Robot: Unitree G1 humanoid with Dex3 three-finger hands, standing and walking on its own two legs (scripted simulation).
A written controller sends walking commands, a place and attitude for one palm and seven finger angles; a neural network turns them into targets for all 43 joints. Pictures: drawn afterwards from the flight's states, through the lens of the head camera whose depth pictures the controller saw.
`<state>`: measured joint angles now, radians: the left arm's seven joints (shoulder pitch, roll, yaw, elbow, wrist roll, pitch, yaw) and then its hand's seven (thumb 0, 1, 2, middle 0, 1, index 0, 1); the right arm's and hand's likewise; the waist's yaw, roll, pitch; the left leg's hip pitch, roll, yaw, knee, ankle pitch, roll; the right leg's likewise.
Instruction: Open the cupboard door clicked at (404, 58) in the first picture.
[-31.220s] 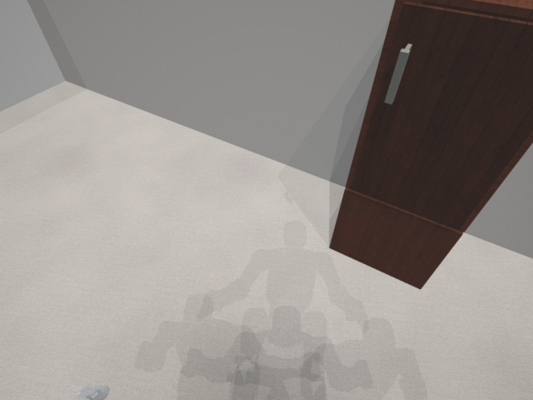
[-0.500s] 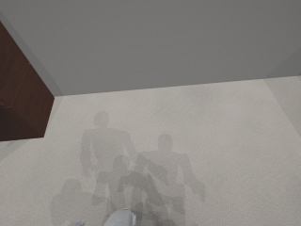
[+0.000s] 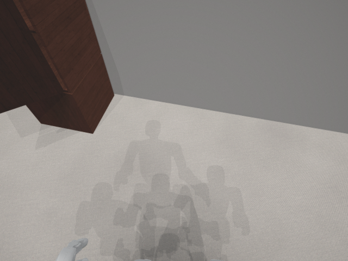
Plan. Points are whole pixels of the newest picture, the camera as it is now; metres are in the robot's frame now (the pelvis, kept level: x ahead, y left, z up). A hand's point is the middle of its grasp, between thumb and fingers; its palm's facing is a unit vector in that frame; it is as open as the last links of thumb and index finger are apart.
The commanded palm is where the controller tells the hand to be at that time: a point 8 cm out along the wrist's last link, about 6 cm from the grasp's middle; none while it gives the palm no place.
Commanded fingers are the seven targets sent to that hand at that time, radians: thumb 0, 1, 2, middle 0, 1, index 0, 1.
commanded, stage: turn to face it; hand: left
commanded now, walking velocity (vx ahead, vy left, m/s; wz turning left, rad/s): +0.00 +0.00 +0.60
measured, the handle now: out of the picture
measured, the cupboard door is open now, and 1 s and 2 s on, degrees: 42 42 42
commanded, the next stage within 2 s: take the last steps up to it in 0.82 s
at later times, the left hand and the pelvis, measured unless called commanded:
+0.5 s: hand out of the picture -0.01 +0.22 -0.19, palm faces +0.34 -0.92 -0.22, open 7.4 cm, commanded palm none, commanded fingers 0.00 0.90 0.90 -0.20 -0.30 -0.20 -0.30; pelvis +0.02 +0.01 -0.01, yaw +18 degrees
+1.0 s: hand out of the picture +0.03 +0.18 -0.15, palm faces +0.44 -0.87 -0.23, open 7.4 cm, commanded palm none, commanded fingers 0.00 0.90 0.90 -0.20 -0.30 -0.20 -0.30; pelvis +0.05 -0.01 +0.00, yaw +26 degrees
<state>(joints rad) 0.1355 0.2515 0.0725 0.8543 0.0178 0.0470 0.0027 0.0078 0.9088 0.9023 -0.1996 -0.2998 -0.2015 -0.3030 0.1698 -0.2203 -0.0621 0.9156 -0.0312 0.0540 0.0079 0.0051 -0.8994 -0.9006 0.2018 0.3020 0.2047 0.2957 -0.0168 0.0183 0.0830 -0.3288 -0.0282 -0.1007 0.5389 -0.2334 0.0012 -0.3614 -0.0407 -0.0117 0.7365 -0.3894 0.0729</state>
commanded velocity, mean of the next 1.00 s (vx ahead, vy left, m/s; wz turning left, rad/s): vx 0.03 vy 0.02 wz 0.38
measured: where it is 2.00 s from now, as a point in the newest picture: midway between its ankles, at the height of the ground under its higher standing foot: (135, 260)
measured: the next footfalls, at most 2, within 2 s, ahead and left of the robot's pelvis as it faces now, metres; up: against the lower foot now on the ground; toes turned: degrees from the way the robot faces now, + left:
right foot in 0.04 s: +0.04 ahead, -0.14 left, +0.00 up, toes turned +0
left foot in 0.40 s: +0.05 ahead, +0.11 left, +0.00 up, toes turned +21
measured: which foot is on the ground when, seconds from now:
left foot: down 0.00-0.04, up 0.06-0.38, down 0.40-0.88, up 0.90-1.00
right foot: up 0.00-0.02, down 0.04-0.40, up 0.42-0.86, down 0.88-1.00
